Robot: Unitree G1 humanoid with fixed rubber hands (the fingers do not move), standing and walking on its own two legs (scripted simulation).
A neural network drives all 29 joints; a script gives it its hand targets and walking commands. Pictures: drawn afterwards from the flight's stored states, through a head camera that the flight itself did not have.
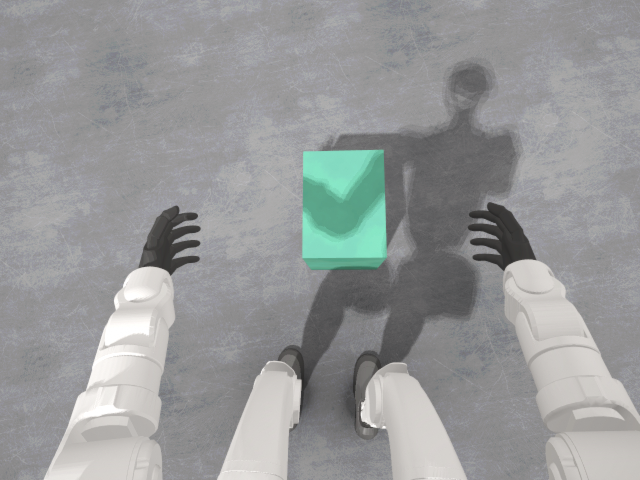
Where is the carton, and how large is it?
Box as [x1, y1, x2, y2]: [302, 150, 386, 269]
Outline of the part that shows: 383,150 303,151 302,257 311,269 375,269 386,257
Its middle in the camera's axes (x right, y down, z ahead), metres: +0.06 -0.06 +0.96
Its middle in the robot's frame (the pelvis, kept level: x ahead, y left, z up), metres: +0.53 +0.00 -0.57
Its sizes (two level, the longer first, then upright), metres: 0.241 0.179 0.249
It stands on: the floor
